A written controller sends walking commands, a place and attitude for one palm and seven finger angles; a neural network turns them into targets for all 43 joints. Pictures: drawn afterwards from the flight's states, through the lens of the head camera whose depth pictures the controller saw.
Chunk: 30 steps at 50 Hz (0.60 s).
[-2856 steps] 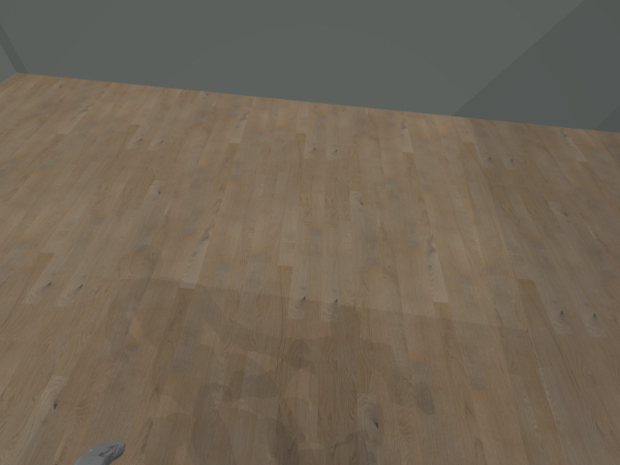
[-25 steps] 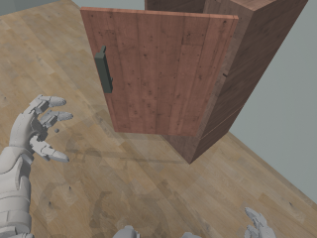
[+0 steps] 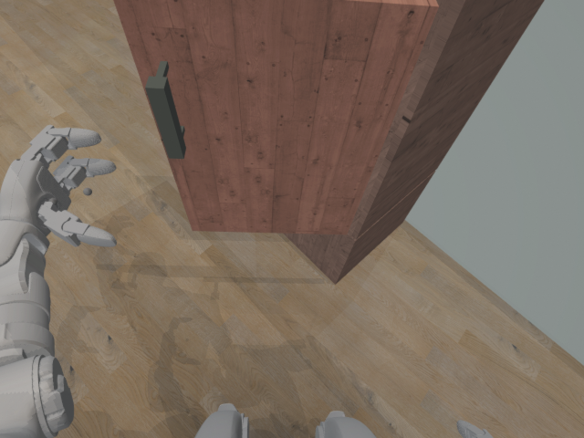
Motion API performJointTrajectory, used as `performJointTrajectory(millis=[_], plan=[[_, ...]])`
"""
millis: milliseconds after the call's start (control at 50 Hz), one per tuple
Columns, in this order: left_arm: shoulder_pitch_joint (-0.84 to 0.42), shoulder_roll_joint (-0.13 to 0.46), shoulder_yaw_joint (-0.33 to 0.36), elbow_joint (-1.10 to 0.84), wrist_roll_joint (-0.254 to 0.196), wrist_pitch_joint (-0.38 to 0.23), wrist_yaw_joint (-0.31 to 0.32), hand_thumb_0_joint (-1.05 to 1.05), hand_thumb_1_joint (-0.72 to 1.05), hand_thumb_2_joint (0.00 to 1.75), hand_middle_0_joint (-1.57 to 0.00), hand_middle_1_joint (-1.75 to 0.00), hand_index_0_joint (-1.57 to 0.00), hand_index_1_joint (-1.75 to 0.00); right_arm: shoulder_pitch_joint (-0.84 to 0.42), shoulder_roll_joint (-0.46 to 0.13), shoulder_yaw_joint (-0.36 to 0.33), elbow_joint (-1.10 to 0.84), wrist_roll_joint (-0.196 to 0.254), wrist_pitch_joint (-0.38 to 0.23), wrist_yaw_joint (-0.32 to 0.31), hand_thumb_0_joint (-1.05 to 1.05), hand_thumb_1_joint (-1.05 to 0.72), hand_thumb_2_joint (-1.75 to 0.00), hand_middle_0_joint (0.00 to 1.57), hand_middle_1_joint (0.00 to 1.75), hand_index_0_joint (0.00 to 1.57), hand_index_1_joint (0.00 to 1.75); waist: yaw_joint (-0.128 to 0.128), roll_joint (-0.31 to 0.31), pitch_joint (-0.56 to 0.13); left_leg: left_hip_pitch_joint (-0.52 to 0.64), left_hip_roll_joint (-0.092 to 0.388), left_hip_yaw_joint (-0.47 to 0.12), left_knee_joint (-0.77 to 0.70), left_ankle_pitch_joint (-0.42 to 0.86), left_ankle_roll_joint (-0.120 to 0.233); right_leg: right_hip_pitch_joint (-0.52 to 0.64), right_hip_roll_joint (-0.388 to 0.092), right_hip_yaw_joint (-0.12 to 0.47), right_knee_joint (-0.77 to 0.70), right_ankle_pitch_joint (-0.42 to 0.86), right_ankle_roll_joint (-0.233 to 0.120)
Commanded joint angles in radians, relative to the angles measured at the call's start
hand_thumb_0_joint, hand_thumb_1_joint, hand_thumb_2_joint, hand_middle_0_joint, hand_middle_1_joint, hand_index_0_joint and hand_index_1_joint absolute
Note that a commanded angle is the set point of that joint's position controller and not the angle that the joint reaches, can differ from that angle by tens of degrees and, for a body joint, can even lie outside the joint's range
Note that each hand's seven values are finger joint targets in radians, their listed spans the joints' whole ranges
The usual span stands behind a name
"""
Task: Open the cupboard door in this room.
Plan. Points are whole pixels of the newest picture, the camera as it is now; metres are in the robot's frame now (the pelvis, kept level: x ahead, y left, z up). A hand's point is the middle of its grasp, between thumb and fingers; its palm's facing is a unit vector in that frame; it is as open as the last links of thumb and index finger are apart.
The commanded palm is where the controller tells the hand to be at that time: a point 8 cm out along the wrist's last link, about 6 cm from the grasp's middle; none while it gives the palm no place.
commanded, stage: move the hooked fingers beside the handle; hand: left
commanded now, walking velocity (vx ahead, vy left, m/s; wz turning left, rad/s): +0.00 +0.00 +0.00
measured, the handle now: (170, 112) +0.58 +0.19 +0.07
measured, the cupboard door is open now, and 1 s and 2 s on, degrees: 48 48 48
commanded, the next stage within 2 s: slide the fingers in behind the handle in 1.52 s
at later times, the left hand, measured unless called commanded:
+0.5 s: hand (108, 149) +0.49 +0.26 +0.07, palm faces -0.01 -1.00 +0.00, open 14.0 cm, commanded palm +0.48 +0.31 +0.07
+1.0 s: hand (120, 129) +0.53 +0.26 +0.07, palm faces -0.02 -1.00 +0.00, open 14.0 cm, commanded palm +0.51 +0.29 +0.06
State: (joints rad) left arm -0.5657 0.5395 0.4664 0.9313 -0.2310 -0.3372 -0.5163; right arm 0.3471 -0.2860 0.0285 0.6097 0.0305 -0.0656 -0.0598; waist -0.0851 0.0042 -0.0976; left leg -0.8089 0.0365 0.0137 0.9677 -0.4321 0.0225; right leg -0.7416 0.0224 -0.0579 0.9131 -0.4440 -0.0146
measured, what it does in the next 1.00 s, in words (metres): stands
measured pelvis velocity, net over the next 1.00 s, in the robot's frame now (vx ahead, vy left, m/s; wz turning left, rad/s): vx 0.01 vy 0.01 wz -0.05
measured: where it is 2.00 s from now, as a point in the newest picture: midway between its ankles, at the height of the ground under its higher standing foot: outside the picture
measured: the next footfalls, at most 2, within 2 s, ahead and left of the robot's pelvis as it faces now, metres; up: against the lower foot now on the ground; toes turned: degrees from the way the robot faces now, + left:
none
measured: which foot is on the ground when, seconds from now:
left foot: down 0.00-1.00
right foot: down 0.00-1.00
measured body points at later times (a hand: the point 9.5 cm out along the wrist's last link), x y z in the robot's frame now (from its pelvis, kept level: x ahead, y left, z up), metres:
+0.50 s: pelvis +0.00 +0.01 -0.01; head +0.12 +0.04 +0.42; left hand +0.49 +0.32 +0.08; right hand -0.01 -0.27 -0.11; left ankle +0.02 +0.10 -0.68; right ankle +0.00 -0.12 -0.68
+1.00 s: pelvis +0.01 +0.01 -0.02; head +0.16 +0.04 +0.41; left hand +0.53 +0.31 +0.07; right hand -0.03 -0.25 -0.11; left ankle +0.02 +0.10 -0.68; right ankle +0.00 -0.12 -0.68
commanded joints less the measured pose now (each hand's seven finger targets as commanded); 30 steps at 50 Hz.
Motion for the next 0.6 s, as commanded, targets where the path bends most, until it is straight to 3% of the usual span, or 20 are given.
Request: performJointTrajectory(millis=[0,40,80,120,180,200,240,280,300,320,340,380,440,460,480,500,520,560,580], plan=[[-0.412,0.303,0.039,-0.118,-0.006,-0.064,0.009,0.0,-0.5,0.3,-0.3,-1.2,-0.3,-1.2,0.102,-0.175,-0.062,-0.078,0.001,-0.013,-0.008,0.0,-0.9,-0.9,0.2,0.3,0.2,0.3,-0.013,0.123,-0.352,0.297,-0.016,-0.056,-0.099,0.352,0.009,0.059,0.021,0.03,-0.088,0.304,-0.012],[-0.457,0.312,0.028,-0.078,0.011,-0.056,0.016,0.0,-0.5,0.3,-0.3,-1.2,-0.3,-1.2,0.11,-0.18,-0.06,-0.072,-0.001,-0.003,-0.006,0.0,-0.9,-0.9,0.2,0.3,0.2,0.3,-0.022,0.133,-0.333,0.285,-0.015,-0.06,-0.097,0.32,0.009,0.025,0.02,0.026,-0.089,0.267,-0.012],[-0.526,0.358,0.046,-0.051,0.024,-0.061,0.021,0.0,-0.5,0.3,-0.3,-1.2,-0.3,-1.2,0.124,-0.186,-0.058,-0.067,-0.004,0.008,-0.007,0.0,-0.9,-0.9,0.2,0.3,0.2,0.3,-0.033,0.111,-0.353,0.265,-0.013,-0.064,-0.085,0.309,0.013,0.023,0.024,0.031,-0.081,0.257,-0.01],[-0.566,0.35,0.028,-0.032,0.036,-0.067,0.03,0.0,-0.5,0.3,-0.3,-1.2,-0.3,-1.2,0.127,-0.185,-0.055,-0.066,-0.005,0.015,-0.007,0.0,-0.9,-0.9,0.2,0.3,0.2,0.3,-0.041,0.134,-0.359,0.264,-0.013,-0.068,-0.08,0.297,0.012,-0.001,0.023,0.031,-0.077,0.238,-0.01],[-0.637,0.402,0.062,-0.054,0.044,-0.095,0.04,0.0,-0.5,0.3,-0.3,-1.2,-0.3,-1.2,0.153,-0.192,-0.059,-0.052,-0.013,0.025,-0.005,0.0,-0.9,-0.9,0.2,0.3,0.2,0.3,-0.046,0.154,-0.449,0.319,-0.004,-0.081,-0.056,0.36,0.007,-0.015,0.028,0.029,-0.057,0.266,-0.011],[-0.635,0.379,0.044,-0.047,0.044,-0.097,0.038,0.0,-0.5,0.3,-0.3,-1.2,-0.3,-1.2,0.153,-0.188,-0.058,-0.051,-0.013,0.028,-0.003,0.0,-0.9,-0.9,0.2,0.3,0.2,0.3,-0.046,0.179,-0.465,0.335,-0.006,-0.08,-0.051,0.374,0.005,-0.02,0.029,0.03,-0.054,0.273,-0.012],[-0.626,0.396,0.057,-0.026,0.048,-0.095,0.039,0.0,-0.5,0.3,-0.3,-1.2,-0.3,-1.2,0.164,-0.191,-0.058,-0.045,-0.016,0.038,0.0,0.0,-0.9,-0.9,0.2,0.3,0.2,0.3,-0.043,0.174,-0.477,0.335,-0.003,-0.084,-0.047,0.402,0.002,-0.018,0.029,0.025,-0.049,0.288,-0.012],[-0.632,0.405,0.058,0.013,0.058,-0.078,0.039,0.0,-0.5,0.3,-0.3,-1.2,-0.3,-1.2,0.178,-0.193,-0.056,-0.044,-0.016,0.051,0.002,0.0,-0.9,-0.9,0.2,0.3,0.2,0.3,-0.049,0.162,-0.464,0.321,0.0,-0.082,-0.044,0.42,0.004,-0.025,0.031,0.021,-0.046,0.302,-0.009],[-0.638,0.357,0.019,0.032,0.058,-0.064,0.038,0.0,-0.5,0.3,-0.3,-1.2,-0.3,-1.2,0.18,-0.189,-0.056,-0.043,-0.015,0.056,0.005,0.0,-0.9,-0.9,0.2,0.3,0.2,0.3,-0.062,0.164,-0.439,0.318,-0.002,-0.081,-0.046,0.405,0.006,-0.044,0.032,0.02,-0.055,0.292,-0.007],[-0.632,0.392,0.045,0.056,0.062,-0.052,0.042,0.0,-0.5,0.3,-0.3,-1.2,-0.3,-1.2,0.185,-0.195,-0.056,-0.042,-0.016,0.062,0.005,0.0,-0.9,-0.9,0.2,0.3,0.2,0.3,-0.054,0.151,-0.415,0.283,-0.002,-0.076,-0.047,0.372,0.008,-0.037,0.031,0.022,-0.059,0.277,-0.007],[-0.635,0.42,0.058,0.084,0.071,-0.042,0.047,0.0,-0.5,0.3,-0.3,-1.2,-0.3,-1.2,0.189,-0.2,-0.055,-0.045,-0.015,0.068,0.004,0.0,-0.9,-0.9,0.2,0.3,0.2,0.3,-0.062,0.127,-0.389,0.248,-0.001,-0.075,-0.05,0.339,0.012,-0.04,0.032,0.022,-0.063,0.258,-0.005],[-0.689,0.467,0.072,0.081,0.085,-0.039,0.054,0.0,-0.5,0.3,-0.3,-1.2,-0.3,-1.2,0.201,-0.204,-0.049,-0.051,-0.016,0.078,0.001,0.0,-0.9,-0.9,0.2,0.3,0.2,0.3,-0.068,0.121,-0.409,0.222,-0.004,-0.073,-0.045,0.339,0.017,-0.022,0.034,0.029,-0.056,0.267,-0.004],[-0.74,0.486,0.074,0.078,0.099,-0.057,0.065,0.0,-0.5,0.3,-0.3,-1.2,-0.3,-1.2,0.212,-0.202,-0.049,-0.046,-0.021,0.083,0.002,0.0,-0.9,-0.9,0.2,0.3,0.2,0.3,-0.081,0.17,-0.417,0.229,-0.001,-0.075,-0.029,0.337,0.015,-0.056,0.035,0.031,-0.052,0.251,-0.005],[-0.766,0.507,0.089,0.063,0.094,-0.071,0.067,0.0,-0.5,0.3,-0.3,-1.2,-0.3,-1.2,0.218,-0.204,-0.047,-0.047,-0.023,0.085,0.0,0.0,-0.9,-0.9,0.2,0.3,0.2,0.3,-0.087,0.145,-0.429,0.231,0.001,-0.078,-0.019,0.352,0.018,-0.055,0.04,0.029,-0.044,0.262,-0.008],[-0.796,0.521,0.084,0.059,0.104,-0.08,0.068,0.0,-0.5,0.3,-0.3,-1.2,-0.3,-1.2,0.221,-0.206,-0.045,-0.044,-0.024,0.088,0.0,0.0,-0.9,-0.9,0.2,0.3,0.2,0.3,-0.089,0.187,-0.448,0.25,0.003,-0.082,-0.02,0.354,0.012,-0.068,0.04,0.031,-0.042,0.254,-0.007],[-0.809,0.492,0.065,0.068,0.104,-0.082,0.067,0.0,-0.5,0.3,-0.3,-1.2,-0.3,-1.2,0.226,-0.204,-0.047,-0.037,-0.026,0.089,0.002,0.0,-0.9,-0.9,0.2,0.3,0.2,0.3,-0.103,0.184,-0.456,0.268,0.005,-0.087,-0.015,0.36,0.012,-0.085,0.041,0.027,-0.043,0.251,-0.005],[-0.826,0.511,0.073,0.054,0.107,-0.089,0.067,0.0,-0.5,0.3,-0.3,-1.2,-0.3,-1.2,0.231,-0.207,-0.046,-0.031,-0.03,0.091,0.003,0.0,-0.9,-0.9,0.2,0.3,0.2,0.3,-0.096,0.232,-0.471,0.292,0.008,-0.094,-0.013,0.377,0.007,-0.102,0.04,0.025,-0.039,0.247,-0.009],[-0.834,0.473,0.048,0.066,0.103,-0.084,0.059,0.0,-0.5,0.3,-0.3,-1.2,-0.3,-1.2,0.244,-0.206,-0.047,-0.028,-0.033,0.096,0.007,0.0,-0.9,-0.9,0.2,0.3,0.2,0.3,-0.104,0.255,-0.503,0.336,0.008,-0.1,-0.005,0.426,0.004,-0.122,0.044,0.018,-0.032,0.265,-0.013],[-0.82,0.504,0.072,0.09,0.107,-0.073,0.056,0.0,-0.5,0.3,-0.3,-1.2,-0.3,-1.2,0.253,-0.211,-0.047,-0.021,-0.034,0.102,0.007,0.0,-0.9,-0.9,0.2,0.3,0.2,0.3,-0.1,0.234,-0.515,0.337,0.013,-0.103,-0.004,0.437,0.003,-0.114,0.044,0.016,-0.034,0.274,-0.01]])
